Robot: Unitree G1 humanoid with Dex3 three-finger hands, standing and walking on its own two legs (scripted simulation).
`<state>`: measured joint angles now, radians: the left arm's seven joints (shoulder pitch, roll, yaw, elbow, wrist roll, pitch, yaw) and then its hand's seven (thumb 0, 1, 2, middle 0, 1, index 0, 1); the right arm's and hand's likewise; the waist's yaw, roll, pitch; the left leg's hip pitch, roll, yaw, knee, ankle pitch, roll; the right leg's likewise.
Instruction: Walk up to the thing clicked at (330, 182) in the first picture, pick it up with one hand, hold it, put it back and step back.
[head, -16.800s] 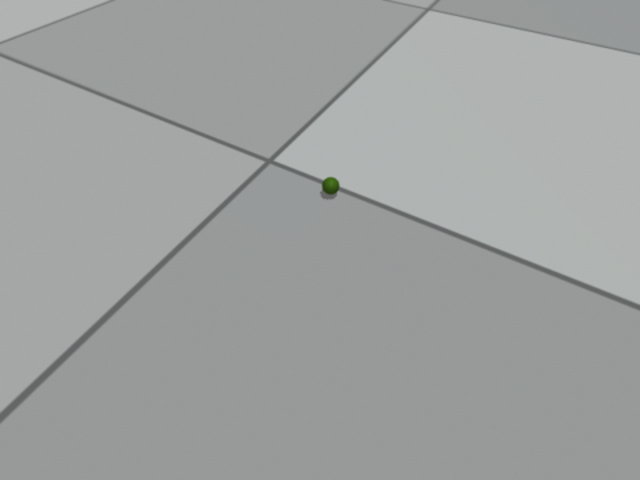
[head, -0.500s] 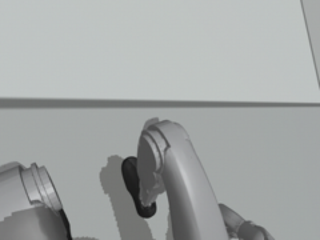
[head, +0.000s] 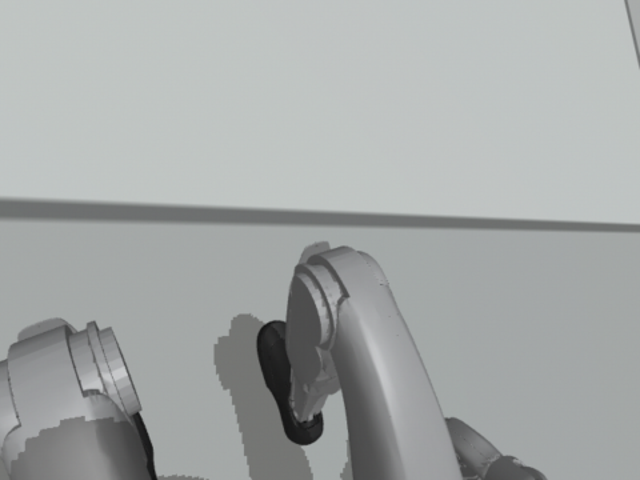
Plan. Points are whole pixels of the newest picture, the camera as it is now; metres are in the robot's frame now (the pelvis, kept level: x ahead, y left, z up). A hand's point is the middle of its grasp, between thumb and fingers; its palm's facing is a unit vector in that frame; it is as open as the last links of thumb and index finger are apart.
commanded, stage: settle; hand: left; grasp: from above
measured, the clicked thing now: out of the picture +0.44 +0.35 -0.24
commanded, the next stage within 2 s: lift in 0.56 s
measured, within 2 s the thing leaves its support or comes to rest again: neither
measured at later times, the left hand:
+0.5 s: hand out of the picture +0.42 +0.34 -0.13, palm faces -0.43 -0.12 -0.89, open 9.7 cm
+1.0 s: hand out of the picture +0.40 +0.34 -0.06, palm faces -0.44 -0.13 -0.89, open 9.7 cm
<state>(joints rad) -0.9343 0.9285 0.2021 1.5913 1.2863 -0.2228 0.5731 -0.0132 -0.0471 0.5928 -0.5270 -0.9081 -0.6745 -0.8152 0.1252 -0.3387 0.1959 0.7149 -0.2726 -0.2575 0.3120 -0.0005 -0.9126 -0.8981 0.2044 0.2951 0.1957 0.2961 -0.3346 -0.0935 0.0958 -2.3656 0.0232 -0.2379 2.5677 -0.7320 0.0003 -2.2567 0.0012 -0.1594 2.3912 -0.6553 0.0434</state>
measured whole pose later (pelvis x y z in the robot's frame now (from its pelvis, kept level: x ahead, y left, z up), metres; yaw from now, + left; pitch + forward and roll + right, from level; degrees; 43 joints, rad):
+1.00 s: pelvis -0.01 -0.01 +0.08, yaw +7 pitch +34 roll -7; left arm -0.80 0.68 0.07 1.15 1.15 -0.17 0.20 -0.01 -0.08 0.63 -0.57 -0.84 -0.70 -0.80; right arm 0.20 -0.29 0.00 0.71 -0.07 -0.03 0.15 0.00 -0.91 -0.90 0.21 0.30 0.20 0.30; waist -0.18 0.04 -0.11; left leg -2.21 0.02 -0.10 2.26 -0.66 0.01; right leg -2.14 -0.04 -0.06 2.18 -0.64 0.03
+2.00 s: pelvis +0.03 +0.00 +0.38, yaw +11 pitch +16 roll -2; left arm -0.35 0.42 -0.15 0.81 0.99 0.01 0.13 -0.02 -0.03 0.62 -0.53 -0.85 -0.65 -0.83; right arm 0.23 -0.24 -0.03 0.74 0.04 -0.03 -0.06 0.01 -0.91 -0.90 0.21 0.30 0.20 0.30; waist -0.07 0.04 -0.13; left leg -0.99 0.04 -0.01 1.19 -0.48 0.00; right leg -0.97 -0.02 -0.03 1.14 -0.45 0.02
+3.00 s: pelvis +0.08 +0.01 +0.46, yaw +11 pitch +6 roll +0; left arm -0.28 0.38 -0.19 0.73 1.00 0.01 0.05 -0.01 -0.04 0.65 -0.51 -0.86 -0.64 -0.85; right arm 0.24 -0.26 -0.06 0.71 0.05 0.04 -0.03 0.01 -0.91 -0.89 0.20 0.30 0.20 0.30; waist -0.02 0.04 -0.05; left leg -0.39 0.03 0.04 0.62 -0.32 -0.01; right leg -0.41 -0.02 0.00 0.61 -0.30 0.02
